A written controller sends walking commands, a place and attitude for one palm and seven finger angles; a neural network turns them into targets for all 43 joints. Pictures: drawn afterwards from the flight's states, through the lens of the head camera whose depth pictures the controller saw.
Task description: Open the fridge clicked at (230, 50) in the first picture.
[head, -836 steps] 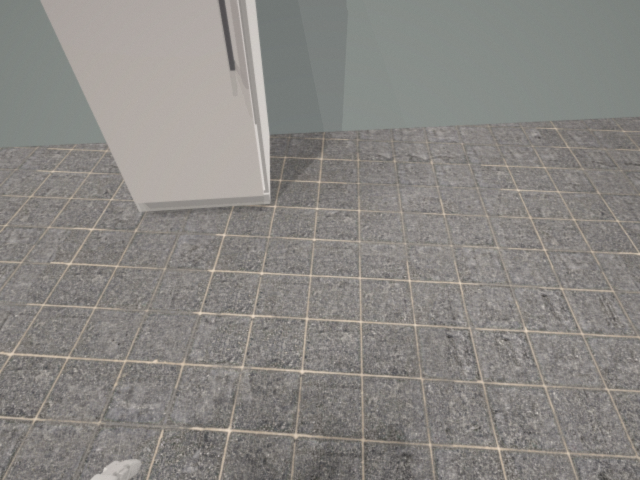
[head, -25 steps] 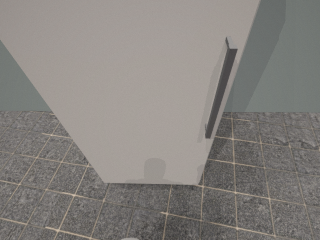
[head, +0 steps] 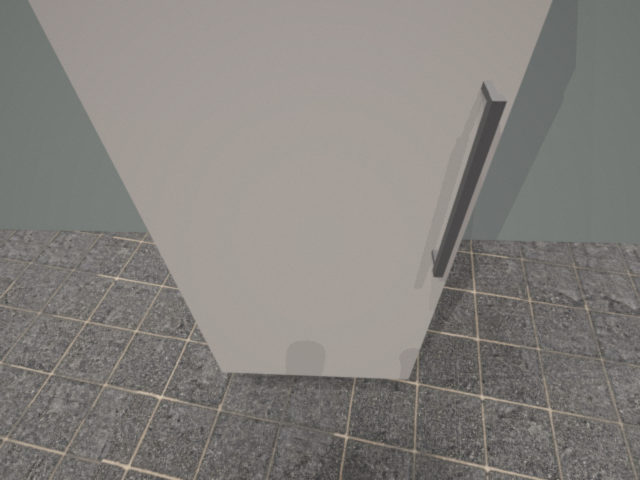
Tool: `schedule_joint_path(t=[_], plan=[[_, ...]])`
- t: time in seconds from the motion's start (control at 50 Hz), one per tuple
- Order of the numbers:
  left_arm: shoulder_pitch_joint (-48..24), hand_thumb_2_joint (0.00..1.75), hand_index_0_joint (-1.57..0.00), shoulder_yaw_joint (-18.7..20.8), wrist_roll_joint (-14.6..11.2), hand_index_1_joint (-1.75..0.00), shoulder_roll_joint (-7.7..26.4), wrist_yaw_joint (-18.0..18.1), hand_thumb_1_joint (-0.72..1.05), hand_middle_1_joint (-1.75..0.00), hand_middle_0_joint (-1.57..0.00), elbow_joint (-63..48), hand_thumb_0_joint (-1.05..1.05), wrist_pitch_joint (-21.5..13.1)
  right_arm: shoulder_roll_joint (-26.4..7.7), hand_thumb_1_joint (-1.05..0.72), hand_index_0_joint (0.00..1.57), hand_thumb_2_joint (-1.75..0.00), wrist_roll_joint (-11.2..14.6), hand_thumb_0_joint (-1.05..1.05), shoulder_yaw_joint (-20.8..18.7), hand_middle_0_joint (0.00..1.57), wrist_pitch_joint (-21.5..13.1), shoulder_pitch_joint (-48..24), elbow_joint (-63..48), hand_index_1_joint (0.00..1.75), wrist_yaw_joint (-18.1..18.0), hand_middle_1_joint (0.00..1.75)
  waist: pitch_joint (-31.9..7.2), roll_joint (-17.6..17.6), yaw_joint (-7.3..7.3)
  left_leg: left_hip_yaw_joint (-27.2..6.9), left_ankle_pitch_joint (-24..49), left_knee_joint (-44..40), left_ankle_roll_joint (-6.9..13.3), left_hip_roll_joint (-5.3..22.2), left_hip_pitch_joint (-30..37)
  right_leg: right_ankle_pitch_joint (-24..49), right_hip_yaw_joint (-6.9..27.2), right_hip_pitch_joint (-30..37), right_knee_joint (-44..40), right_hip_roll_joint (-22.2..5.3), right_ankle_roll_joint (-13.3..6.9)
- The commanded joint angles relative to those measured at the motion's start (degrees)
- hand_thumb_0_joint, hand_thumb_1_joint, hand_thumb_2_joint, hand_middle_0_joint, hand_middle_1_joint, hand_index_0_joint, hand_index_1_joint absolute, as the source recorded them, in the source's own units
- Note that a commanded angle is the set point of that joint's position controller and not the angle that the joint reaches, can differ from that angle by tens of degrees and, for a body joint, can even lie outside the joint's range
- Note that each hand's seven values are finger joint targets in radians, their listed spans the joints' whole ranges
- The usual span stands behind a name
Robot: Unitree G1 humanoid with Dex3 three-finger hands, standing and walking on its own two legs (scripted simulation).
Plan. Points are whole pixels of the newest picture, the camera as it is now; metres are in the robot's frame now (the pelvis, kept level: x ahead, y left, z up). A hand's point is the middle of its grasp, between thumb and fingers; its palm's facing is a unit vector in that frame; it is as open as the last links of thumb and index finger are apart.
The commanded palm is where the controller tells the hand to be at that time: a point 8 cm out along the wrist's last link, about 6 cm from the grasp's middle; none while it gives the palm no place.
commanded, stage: come to a stop and stand still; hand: right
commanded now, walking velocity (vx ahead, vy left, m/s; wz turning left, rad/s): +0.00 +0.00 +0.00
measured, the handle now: (458, 196) +0.50 -0.17 +0.08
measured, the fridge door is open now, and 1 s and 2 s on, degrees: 0 0 0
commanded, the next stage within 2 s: look again from close up in 1.16 s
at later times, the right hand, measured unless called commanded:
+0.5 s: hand out of the picture -0.03 -0.19 -0.17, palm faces +0.02 +0.97 -0.23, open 7.3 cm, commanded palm none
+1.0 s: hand out of the picture +0.02 -0.17 -0.17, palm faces +0.01 +0.98 -0.21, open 7.3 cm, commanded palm none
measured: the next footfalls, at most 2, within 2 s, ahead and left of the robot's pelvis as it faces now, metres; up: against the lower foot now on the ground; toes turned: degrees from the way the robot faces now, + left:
none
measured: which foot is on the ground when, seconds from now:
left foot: down 0.00-1.00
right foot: down 0.00-1.00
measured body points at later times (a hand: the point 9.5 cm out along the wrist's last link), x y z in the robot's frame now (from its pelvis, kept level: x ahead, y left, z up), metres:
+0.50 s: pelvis -0.01 -0.02 +0.00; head -0.02 +0.01 +0.45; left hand +0.00 +0.20 -0.17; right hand -0.03 -0.24 -0.15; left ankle +0.02 +0.11 -0.74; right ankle +0.00 -0.12 -0.74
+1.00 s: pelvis +0.01 +0.00 +0.00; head +0.02 +0.01 +0.45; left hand +0.00 +0.22 -0.16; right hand +0.02 -0.22 -0.15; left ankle +0.02 +0.11 -0.74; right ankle +0.00 -0.12 -0.74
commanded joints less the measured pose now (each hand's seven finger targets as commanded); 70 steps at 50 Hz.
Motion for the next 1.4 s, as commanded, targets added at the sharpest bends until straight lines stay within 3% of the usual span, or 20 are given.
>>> schedule_joint_path(t=[0.0, 0.12, 0.16, 0.18, 0.2, 0.22, 0.24, 0.26, 0.34, 0.42, 0.56, 0.7, 0.96, 1.38], plan=[[0.27, 0.90, -0.20, 0.75, -0.17, -0.30, 6.69, 0.55, 0.90, -0.30, -0.20, -1.59, 0.00, -1.60, -4.88, -0.90, 0.20, -0.90, -0.13, 0.00, -0.36, 0.20, -1.22, 4.96, -0.14, 0.30, -0.38, 0.30, -0.80, -7.08, -1.93, -5.55, 6.03, -5.66, 0.08, 5.67, 4.99, 4.83, 5.91, -3.83, -11.32, -5.20, -0.82], [2.09, 0.90, -0.20, 0.94, -0.31, -0.30, 6.36, 0.46, 0.90, -0.30, -0.20, -0.87, 0.00, -1.02, -4.17, -0.90, 0.20, -0.90, -0.44, 0.00, 0.17, 0.20, -1.41, 6.37, 1.33, 0.30, -0.52, 0.30, 2.41, 0.00, -0.89, -6.41, -0.55, -9.13, -0.27, 6.05, 0.42, -0.37, 4.85, -2.36, -12.12, -4.06, -0.90], [2.71, 0.90, -0.20, 0.94, -0.32, -0.30, 6.49, 0.48, 0.90, -0.30, -0.20, -0.74, 0.00, -1.00, -4.05, -0.90, 0.20, -0.90, -0.52, 0.00, 0.25, 0.20, -1.57, 7.31, 1.70, 0.30, -0.56, 0.30, 2.08, 0.64, -0.67, -6.69, -1.12, -9.80, -0.23, 6.10, -0.52, 0.59, 4.46, -0.90, -11.74, -3.92, -1.04], [-2.22, 0.90, -0.20, 0.22, -0.28, -0.30, 8.32, 0.06, 0.90, -0.30, -0.20, -4.48, 0.00, -2.18, -4.34, -0.90, 0.20, -0.90, -0.97, 0.00, 1.08, 0.20, -2.58, 10.92, 3.63, 0.30, -2.81, 0.30, 2.84, -4.19, -2.34, -7.78, 18.47, -4.82, 0.44, 9.13, -0.30, 7.94, 1.97, -3.91, -0.18, -4.03, 0.10], [0.95, 0.90, -0.20, 0.07, -0.30, -0.30, 5.17, -0.24, 0.90, -0.30, -0.20, -5.75, 0.00, -1.34, -7.35, -0.90, 0.20, -0.90, -0.31, 0.00, 0.59, 0.20, -3.06, 8.96, 1.50, 0.30, -2.12, 0.30, -2.87, -4.41, 0.27, -10.21, -0.72, -6.99, 2.37, 10.26, -1.07, -2.94, 2.97, -1.77, -1.73, -1.04, 0.01], [2.28, 0.90, -0.20, 0.10, 0.06, -0.30, 5.27, -0.32, 0.90, -0.30, -0.20, -5.33, 0.00, -1.53, -6.68, -0.90, 0.20, -0.90, -0.49, 0.00, 0.58, 0.20, -2.90, 7.10, 0.75, 0.30, -1.50, 0.30, 0.09, -6.27, 0.68, -9.49, -10.91, -6.48, 2.89, 8.62, -5.34, -2.46, 3.75, -1.91, -4.20, -1.16, -0.72], [4.01, 0.90, -0.20, -0.07, 0.16, -0.30, 5.84, -0.41, 0.90, -0.30, -0.20, -5.46, 0.00, -1.65, -6.10, -0.90, 0.20, -0.90, -0.56, 0.00, 0.68, 0.20, -2.74, 7.66, 0.65, 0.30, -1.18, 0.30, -1.45, -5.22, 0.99, -8.09, -12.12, -5.30, 2.63, 6.84, -5.46, -2.81, 4.45, -2.56, -4.87, -2.03, -1.24], [4.69, 0.90, -0.20, -0.19, 0.40, -0.30, 5.93, -0.43, 0.90, -0.30, -0.20, -5.99, 0.00, -1.85, -5.49, -0.90, 0.20, -0.90, -0.62, 0.00, 0.84, 0.20, -2.73, 7.37, 0.59, 0.30, -0.93, 0.30, -1.48, -6.42, 0.70, -6.82, -10.89, -4.38, 2.47, 6.21, -4.88, -3.13, 5.21, -3.67, -5.93, -2.66, -1.63], [3.55, 0.90, -0.20, -0.13, -0.01, -0.30, 7.41, -0.18, 0.90, -0.30, -0.20, -7.13, 0.00, -1.86, -3.10, -0.90, 0.20, -0.90, -0.61, 0.00, 1.46, 0.20, -2.30, 8.69, 1.32, 0.30, -0.48, 0.30, 3.37, -0.55, -0.11, -5.97, -9.42, -3.20, 1.74, 4.67, -4.78, -7.83, 7.58, -7.52, -10.70, -3.57, -2.73], [3.96, 0.90, -0.20, -0.50, -0.01, -0.30, 7.81, -0.16, 0.90, -0.30, -0.20, -6.72, 0.00, -2.18, -3.05, -0.90, 0.20, -0.90, -0.53, 0.00, 1.55, 0.20, -2.34, 9.48, 1.60, 0.30, -0.38, 0.30, 5.37, -1.05, -0.64, -6.07, -6.66, -2.99, 1.57, 4.79, -4.35, -6.86, 7.59, -7.95, -12.38, -3.33, -2.87], [4.70, 0.90, -0.20, -0.94, -0.01, -0.30, 6.91, -0.05, 0.90, -0.30, -0.20, -5.25, 0.00, -2.43, -3.70, -0.90, 0.20, -0.90, -0.36, 0.00, 1.39, 0.20, -2.56, 9.20, 1.50, 0.30, -0.41, 0.30, 3.61, 0.57, -0.83, -6.81, -4.33, -4.47, 1.66, 5.88, -3.12, -0.47, 5.46, -4.37, -10.82, -2.54, -2.69], [4.65, 0.90, -0.20, -1.12, -0.05, -0.30, 6.60, 0.26, 0.90, -0.30, -0.20, -3.64, 0.00, -2.78, -3.94, -0.90, 0.20, -0.90, -0.18, 0.00, 1.06, 0.20, -2.67, 8.01, 1.80, 0.30, -0.45, 0.30, 1.04, -1.14, -1.00, -6.69, 3.13, -3.55, 1.74, 6.29, -0.09, 5.93, 4.49, -2.23, -9.73, -2.93, -2.32], [4.23, 0.90, -0.20, -0.96, -0.09, -0.30, 5.86, 0.60, 0.90, -0.30, -0.20, -1.81, 0.00, -2.47, -4.42, -0.90, 0.20, -0.90, -0.23, 0.00, 0.78, 0.20, -2.71, 6.84, 2.53, 0.30, -0.51, 0.30, 0.29, -1.00, -0.93, -6.26, 9.62, -4.01, 1.97, 6.69, 2.06, 9.24, 3.43, 0.15, -8.85, -3.32, -1.69], [2.91, 0.90, -0.20, -0.91, -0.08, -0.30, 6.19, 0.79, 0.90, -0.30, -0.20, -1.14, 0.00, -2.22, -4.29, -0.90, 0.20, -0.90, -0.27, 0.00, 0.66, 0.20, -2.47, 6.64, 2.80, 0.30, -0.47, 0.30, 1.22, -1.68, -1.05, -6.30, 8.14, -5.50, 1.91, 6.52, 1.89, 8.98, 3.44, 1.06, -9.64, -3.47, -1.36]])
